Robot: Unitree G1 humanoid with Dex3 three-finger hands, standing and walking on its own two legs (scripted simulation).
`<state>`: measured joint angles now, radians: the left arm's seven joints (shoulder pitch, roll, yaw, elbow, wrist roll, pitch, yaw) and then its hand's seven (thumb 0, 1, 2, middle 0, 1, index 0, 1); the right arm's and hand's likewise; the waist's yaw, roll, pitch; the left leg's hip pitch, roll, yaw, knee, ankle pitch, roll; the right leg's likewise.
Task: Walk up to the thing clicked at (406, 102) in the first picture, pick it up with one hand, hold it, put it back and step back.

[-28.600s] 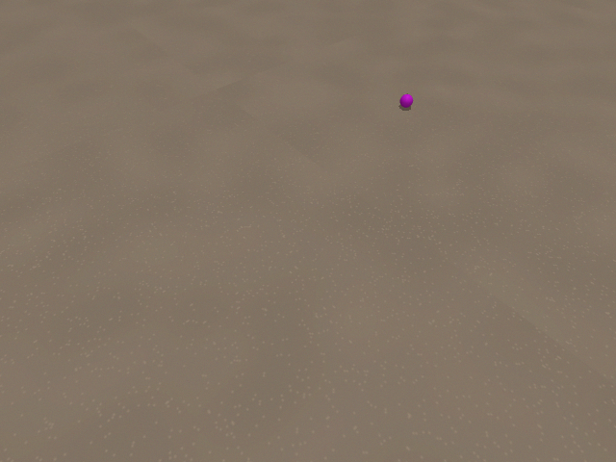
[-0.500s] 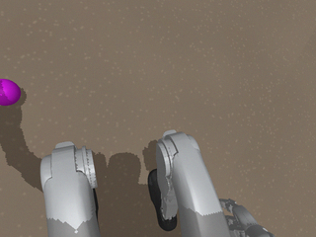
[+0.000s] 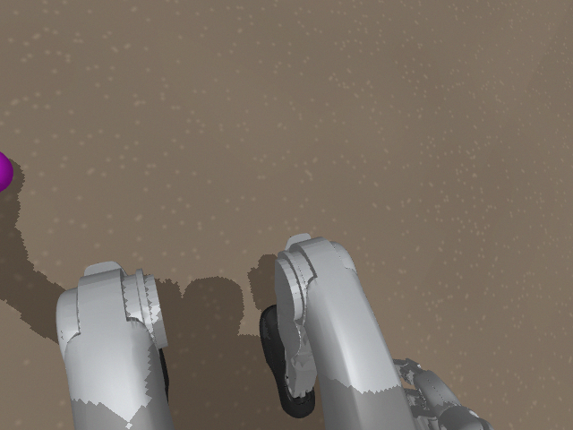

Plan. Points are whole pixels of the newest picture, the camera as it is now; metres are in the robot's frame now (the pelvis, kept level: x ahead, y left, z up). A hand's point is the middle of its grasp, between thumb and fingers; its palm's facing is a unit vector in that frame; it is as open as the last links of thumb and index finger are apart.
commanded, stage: rise first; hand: left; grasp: from above
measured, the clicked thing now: out of the picture +0.47 +0.37 -0.28
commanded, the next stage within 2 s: none
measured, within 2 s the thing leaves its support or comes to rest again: neither
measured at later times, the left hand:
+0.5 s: hand out of the picture +0.42 +0.40 -0.18, palm faces -0.45 -0.13 -0.88, open 14.2 cm
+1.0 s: hand out of the picture +0.43 +0.40 -0.18, palm faces -0.44 -0.13 -0.89, open 14.2 cm
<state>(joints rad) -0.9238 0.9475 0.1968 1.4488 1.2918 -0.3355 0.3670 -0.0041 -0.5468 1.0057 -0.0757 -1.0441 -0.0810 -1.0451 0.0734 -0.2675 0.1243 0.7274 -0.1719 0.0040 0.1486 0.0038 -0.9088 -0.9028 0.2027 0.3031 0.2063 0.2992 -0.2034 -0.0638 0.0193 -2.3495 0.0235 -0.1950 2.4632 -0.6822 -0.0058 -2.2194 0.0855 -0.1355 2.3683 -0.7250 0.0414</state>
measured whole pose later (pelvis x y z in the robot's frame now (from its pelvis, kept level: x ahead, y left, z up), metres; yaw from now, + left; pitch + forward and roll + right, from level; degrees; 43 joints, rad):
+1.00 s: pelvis +0.00 +0.00 +0.00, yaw -1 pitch +31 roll -13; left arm -0.96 1.02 0.20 1.46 1.29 -0.34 0.34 0.00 -0.56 1.02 -0.08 -1.04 -0.08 -1.05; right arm 0.08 -0.28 0.17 0.69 -0.18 0.00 0.15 0.00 -0.91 -0.90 0.20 0.30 0.21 0.30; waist -0.23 -0.08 0.05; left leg -2.35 0.02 -0.21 2.47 -0.68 0.01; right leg -2.21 0.09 -0.15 2.35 -0.72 0.05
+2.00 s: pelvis -0.01 +0.00 +0.00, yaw -1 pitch +31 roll -13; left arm -0.95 1.01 0.18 1.41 1.28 -0.33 0.31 0.00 -0.56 1.02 -0.09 -1.03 -0.09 -1.04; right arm 0.10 -0.28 0.18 0.68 -0.17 0.01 0.15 0.00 -0.90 -0.90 0.20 0.30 0.21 0.30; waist -0.23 -0.07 0.03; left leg -2.35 0.02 -0.21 2.46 -0.67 0.01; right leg -2.21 0.09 -0.15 2.35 -0.71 0.05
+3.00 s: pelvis -0.01 +0.00 +0.00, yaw -1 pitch +30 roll -12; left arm -0.95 1.01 0.16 1.43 1.28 -0.33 0.28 0.00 -0.55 1.02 -0.09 -1.02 -0.09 -1.03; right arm 0.10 -0.28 0.18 0.67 -0.16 0.01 0.15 0.00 -0.90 -0.90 0.20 0.30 0.21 0.30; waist -0.23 -0.07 0.03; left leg -2.35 0.01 -0.21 2.45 -0.66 0.01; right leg -2.20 0.08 -0.15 2.34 -0.70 0.05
